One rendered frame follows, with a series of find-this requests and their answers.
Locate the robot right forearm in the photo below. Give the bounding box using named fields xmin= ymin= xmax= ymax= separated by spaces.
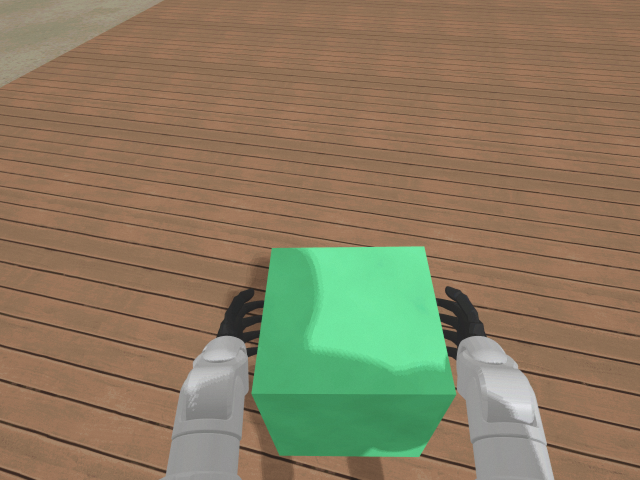
xmin=456 ymin=336 xmax=554 ymax=480

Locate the robot left forearm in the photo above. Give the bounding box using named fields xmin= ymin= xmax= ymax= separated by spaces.
xmin=159 ymin=336 xmax=249 ymax=480

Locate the robot left hand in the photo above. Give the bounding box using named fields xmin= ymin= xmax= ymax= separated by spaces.
xmin=216 ymin=288 xmax=264 ymax=357

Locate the robot right hand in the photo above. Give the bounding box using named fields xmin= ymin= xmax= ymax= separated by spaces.
xmin=436 ymin=286 xmax=487 ymax=360

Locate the carton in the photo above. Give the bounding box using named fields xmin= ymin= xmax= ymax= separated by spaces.
xmin=251 ymin=246 xmax=456 ymax=457

